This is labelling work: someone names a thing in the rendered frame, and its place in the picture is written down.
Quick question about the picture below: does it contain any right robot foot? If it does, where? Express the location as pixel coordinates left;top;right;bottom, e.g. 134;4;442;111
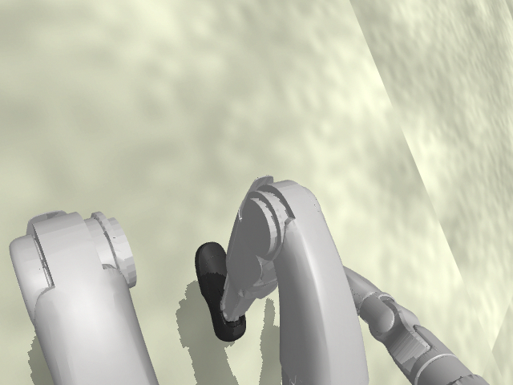
195;242;246;342

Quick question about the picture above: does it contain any right robot arm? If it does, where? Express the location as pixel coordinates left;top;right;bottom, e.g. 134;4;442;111
359;292;490;385

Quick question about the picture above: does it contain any right robot hand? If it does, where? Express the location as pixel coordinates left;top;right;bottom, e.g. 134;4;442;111
343;266;381;316

